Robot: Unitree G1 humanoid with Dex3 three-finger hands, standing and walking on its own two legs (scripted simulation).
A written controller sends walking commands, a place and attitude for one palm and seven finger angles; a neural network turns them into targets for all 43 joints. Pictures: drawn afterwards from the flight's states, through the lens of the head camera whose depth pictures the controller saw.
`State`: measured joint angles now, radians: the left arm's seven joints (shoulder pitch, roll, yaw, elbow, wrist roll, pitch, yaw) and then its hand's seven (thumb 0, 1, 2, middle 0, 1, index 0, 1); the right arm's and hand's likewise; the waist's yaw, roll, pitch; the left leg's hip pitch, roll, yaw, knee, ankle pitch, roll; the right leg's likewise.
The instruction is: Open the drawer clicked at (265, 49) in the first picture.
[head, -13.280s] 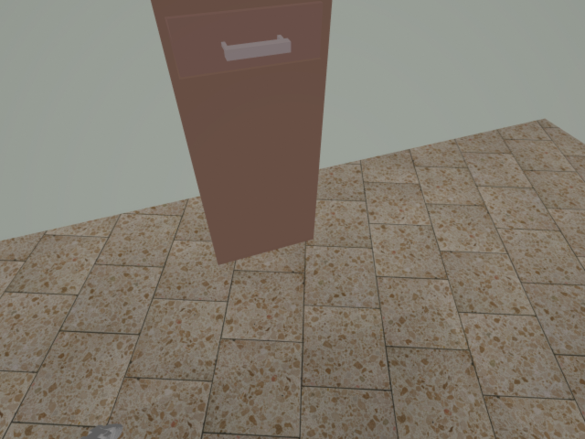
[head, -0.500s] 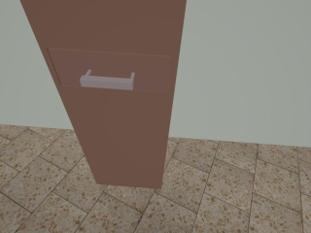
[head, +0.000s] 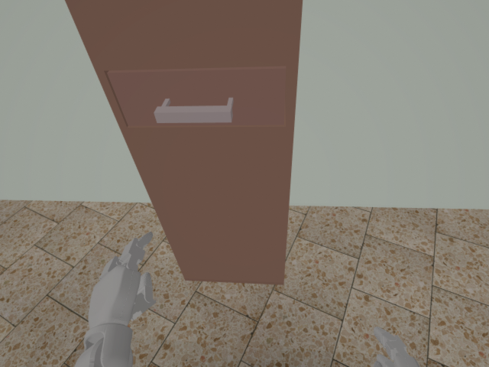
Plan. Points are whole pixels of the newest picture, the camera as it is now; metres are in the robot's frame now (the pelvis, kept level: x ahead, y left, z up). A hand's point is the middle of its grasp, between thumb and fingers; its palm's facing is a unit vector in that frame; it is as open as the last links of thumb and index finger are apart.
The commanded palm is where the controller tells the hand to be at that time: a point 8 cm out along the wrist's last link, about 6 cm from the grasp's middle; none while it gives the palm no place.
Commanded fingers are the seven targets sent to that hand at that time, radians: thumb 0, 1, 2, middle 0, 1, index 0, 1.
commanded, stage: raise the hand with hooked fingers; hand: left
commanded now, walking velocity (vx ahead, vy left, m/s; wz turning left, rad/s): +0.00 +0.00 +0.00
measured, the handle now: (196, 108) +0.61 +0.12 +0.14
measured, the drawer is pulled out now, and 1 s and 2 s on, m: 0.00 0.00 0.00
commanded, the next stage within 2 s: move the hooked fingers above the handle in 1.66 s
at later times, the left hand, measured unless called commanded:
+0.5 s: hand (120, 269) +0.26 +0.20 +0.07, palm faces +0.21 -0.24 -0.95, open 10.5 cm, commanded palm +0.21 +0.22 +0.13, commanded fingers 0.00 0.01 0.52 -0.26 -0.87 -0.26 -0.87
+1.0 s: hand (92, 188) +0.33 +0.23 +0.18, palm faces +0.16 -0.08 -0.98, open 13.3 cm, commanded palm +0.29 +0.24 +0.25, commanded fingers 0.00 -0.50 0.30 -0.30 -1.20 -0.30 -1.20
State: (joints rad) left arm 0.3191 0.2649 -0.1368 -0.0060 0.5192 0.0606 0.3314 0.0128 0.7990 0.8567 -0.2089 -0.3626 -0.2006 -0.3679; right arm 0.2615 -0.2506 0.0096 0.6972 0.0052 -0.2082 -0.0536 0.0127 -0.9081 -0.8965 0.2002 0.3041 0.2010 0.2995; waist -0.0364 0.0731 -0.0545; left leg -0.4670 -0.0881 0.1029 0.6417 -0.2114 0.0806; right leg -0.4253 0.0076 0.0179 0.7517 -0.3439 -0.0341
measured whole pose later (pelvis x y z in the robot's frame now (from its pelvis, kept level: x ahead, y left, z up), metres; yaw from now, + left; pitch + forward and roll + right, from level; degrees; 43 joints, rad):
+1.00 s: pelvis +0.04 +0.01 +0.02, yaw -1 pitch -4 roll -1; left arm -0.09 0.56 -0.07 -0.20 0.85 0.09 -0.05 0.00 -0.35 0.37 -0.31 -1.10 -0.31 -1.10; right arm 0.08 -0.26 0.03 0.62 0.01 0.13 -0.02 0.01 -0.91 -0.90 0.20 0.30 0.20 0.30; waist 0.09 0.10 0.04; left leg -0.23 -0.13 0.01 0.45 -0.16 0.12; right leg -0.16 0.03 0.05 0.50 -0.27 0.00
